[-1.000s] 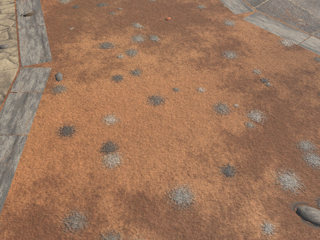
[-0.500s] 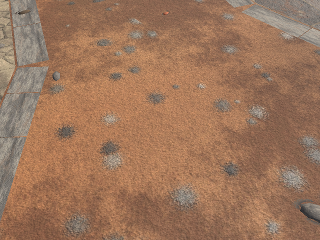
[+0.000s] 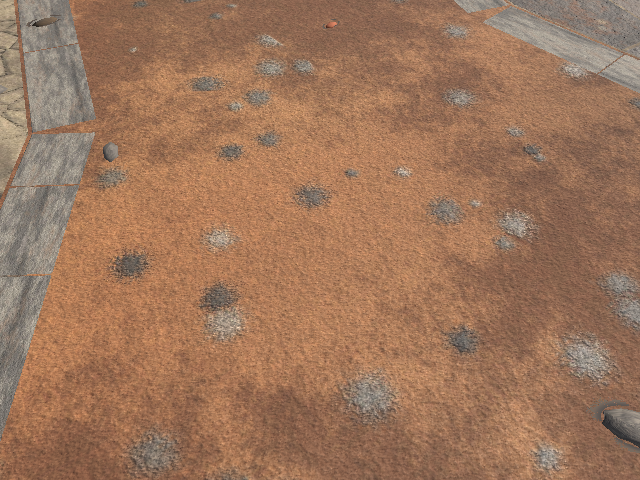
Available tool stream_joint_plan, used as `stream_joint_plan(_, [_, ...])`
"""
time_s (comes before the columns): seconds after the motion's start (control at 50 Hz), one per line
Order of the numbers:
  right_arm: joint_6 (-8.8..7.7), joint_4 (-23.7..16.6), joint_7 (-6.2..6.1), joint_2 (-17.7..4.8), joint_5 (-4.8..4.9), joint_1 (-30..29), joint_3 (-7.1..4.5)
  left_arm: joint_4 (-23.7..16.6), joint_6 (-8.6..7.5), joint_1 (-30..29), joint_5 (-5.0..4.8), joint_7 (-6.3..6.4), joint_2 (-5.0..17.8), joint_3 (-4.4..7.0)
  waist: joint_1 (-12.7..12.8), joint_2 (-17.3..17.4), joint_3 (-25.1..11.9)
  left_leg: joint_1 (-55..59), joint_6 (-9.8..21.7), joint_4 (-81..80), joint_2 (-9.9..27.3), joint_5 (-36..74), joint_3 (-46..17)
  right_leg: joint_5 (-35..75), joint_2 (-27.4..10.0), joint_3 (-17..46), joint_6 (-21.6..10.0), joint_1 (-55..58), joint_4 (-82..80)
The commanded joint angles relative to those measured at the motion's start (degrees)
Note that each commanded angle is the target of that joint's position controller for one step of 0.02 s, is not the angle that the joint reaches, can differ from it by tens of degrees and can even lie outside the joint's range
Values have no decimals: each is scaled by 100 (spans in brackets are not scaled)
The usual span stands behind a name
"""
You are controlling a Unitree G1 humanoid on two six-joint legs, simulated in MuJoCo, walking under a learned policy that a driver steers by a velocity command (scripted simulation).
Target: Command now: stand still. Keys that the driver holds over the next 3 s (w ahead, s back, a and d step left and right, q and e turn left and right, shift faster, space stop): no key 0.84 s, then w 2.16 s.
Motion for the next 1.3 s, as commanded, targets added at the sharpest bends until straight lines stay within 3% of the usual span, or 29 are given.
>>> stream_joint_plan(0.02, [-16, -6, -13, -392, 0, 528, -53, -11, -14, 401, 0, 14, 399, 52, -1, 42, 335, -652, 123, -448, 711, 1169, -534, 750, -552, 536, -151, 275, -248])
stream_joint_plan(0.84, [-60, -55, -15, -270, -1, 835, -51, 83, -12, 577, -16, 35, 266, 28, -15, 65, 395, -554, 132, -447, 744, 1606, -510, 836, -564, 474, -84, 263, -133])
stream_joint_plan(0.88, [-50, -40, -9, -308, -21, 928, -71, 67, 0, 528, 6, 26, 243, 24, -79, 127, 363, -539, 219, -659, 677, 406, -590, 84, -409, 366, -103, 178, -46])
stream_joint_plan(0.9, [-26, -38, -4, -464, -21, 1003, -139, 1, 8, 432, 25, 10, 277, 46, -137, 293, 468, -567, 354, -798, 702, -586, -770, -526, -213, 185, -132, -68, 261])
stream_joint_plan(0.94, [27, -36, 22, -739, -12, 1253, -271, -236, 6, 80, 120, -65, 306, 85, -341, 733, 981, -529, 802, -1276, 1237, -2438, -1599, -1495, 108, -269, -176, -1165, 1133])
stream_joint_plan(0.96, [26, -19, 38, -764, -17, 1386, -305, -401, -25, -146, 177, -105, 250, 78, -441, 803, 1288, -548, 1025, -1468, 1593, -2760, -1989, -1560, 9, -388, -207, -1615, 1487])
stream_joint_plan(0.98, [-4, 3, 47, -727, -49, 1503, -318, -560, -76, -364, 186, -140, 243, 87, -513, 804, 1477, -487, 1208, -1593, 1846, -2620, -2258, -1575, -165, -337, -241, -2016, 1903])
stream_joint_plan(1.02, [-109, 22, 58, -756, -128, 1618, -353, -802, -204, -582, 169, -201, 346, 147, -489, 598, 1495, 99, 1382, -1565, 2032, -1690, -2321, -1641, -388, -162, -296, -2798, 2441])
stream_joint_plan(1.08, [-257, -73, 74, -819, -116, 1439, -382, -1065, -364, -761, 87, -299, 463, 238, -342, 461, 1158, 491, 1246, -1361, 1861, -312, -1774, -1343, -403, -171, -319, -2688, 2092])
stream_joint_plan(1.14, [-338, -183, 93, -926, -75, 1129, -406, -1174, -373, -532, 12, -360, 430, 302, -41, 618, 888, -137, 1006, -1004, 1632, 661, -1160, -813, -151, -421, -379, -1413, 1414])
stream_joint_plan(1.16, [-355, -244, 112, -953, -23, 880, -404, -1025, -380, -8, -16, -354, 369, 326, 276, 544, 750, -702, 844, -608, 1441, 1165, -824, -378, 55, -600, -418, -355, 957])
stream_joint_plan(1.18, [-388, -266, 145, -935, -22, 853, -384, -736, -390, 730, -32, -318, 482, 424, 555, 284, 425, -1151, 692, 182, 1155, 1962, -519, -253, 350, -724, -440, 818, 701])
stream_joint_plan(1.2, [-437, -296, 190, -835, -29, 867, -336, -516, -431, 1555, 23, -251, 808, 560, 902, -214, -57, -1742, 489, 1548, 757, 2037, -28, -628, -123, -112, -570, 1944, 384])
stream_joint_plan(1.22, [-441, -557, 242, -343, 51, 1076, -221, -439, -427, 2400, 115, -210, 1551, 730, 1014, -1716, -684, -2891, 130, 3837, -57, -43, 629, -2393, -1934, 2846, -1179, 2720, -898])
stream_joint_plan(1.24, [-422, -639, 297, -616, -137, 782, -306, -395, -337, 2049, 74, -227, 1227, 629, 697, -1156, -352, -3313, 273, 4821, 27, -1079, -72, -3075, -2182, 4106, -1312, 2025, -1612])
stream_joint_plan(1.26, [-395, -765, 349, -549, -147, 530, -308, -643, -325, 1187, 73, -234, 1130, 570, 291, -556, 307, -3563, 374, 5166, 427, -571, -165, -3208, -2163, 3477, -1240, 1326, -1523])
stream_joint_plan(1.28, [-418, -794, 394, -503, -131, 354, -295, -822, -369, 670, 58, -264, 957, 510, 144, -85, 541, -3431, 388, 4958, 634, -34, -198, -2350, -1966, 2829, -1166, 767, -1587])
stream_joint_plan(1.3, [-418, -790, 405, -448, -108, 352, -315, -867, -429, 491, 54, -273, 862, 458, -35, -17, 591, -3210, 369, 4712, 744, 193, -157, -1555, -1691, 2216, -1055, 493, -1611])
